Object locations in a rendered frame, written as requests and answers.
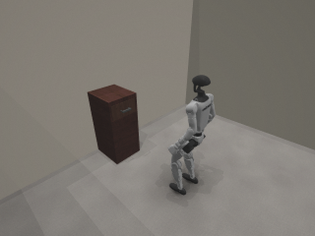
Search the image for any robot left upper arm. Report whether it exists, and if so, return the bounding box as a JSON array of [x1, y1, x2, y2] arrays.
[[185, 102, 198, 135]]

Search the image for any robot left forearm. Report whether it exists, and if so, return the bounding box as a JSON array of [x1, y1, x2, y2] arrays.
[[174, 128, 194, 149]]

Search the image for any robot right foot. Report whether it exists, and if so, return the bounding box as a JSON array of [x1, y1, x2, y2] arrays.
[[182, 173, 198, 184]]

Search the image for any robot left hand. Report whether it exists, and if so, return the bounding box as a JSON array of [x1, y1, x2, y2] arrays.
[[168, 145, 179, 155]]

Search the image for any drawer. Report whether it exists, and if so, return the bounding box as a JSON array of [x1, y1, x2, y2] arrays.
[[110, 97, 136, 121]]

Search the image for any robot right upper arm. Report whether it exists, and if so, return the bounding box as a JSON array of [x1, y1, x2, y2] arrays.
[[206, 93, 216, 119]]

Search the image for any robot head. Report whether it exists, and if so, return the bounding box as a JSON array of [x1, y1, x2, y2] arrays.
[[192, 75, 211, 103]]

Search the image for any handle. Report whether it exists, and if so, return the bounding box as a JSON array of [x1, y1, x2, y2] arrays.
[[120, 107, 132, 113]]

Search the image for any cabinet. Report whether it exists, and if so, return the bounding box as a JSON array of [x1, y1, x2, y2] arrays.
[[88, 85, 140, 164]]

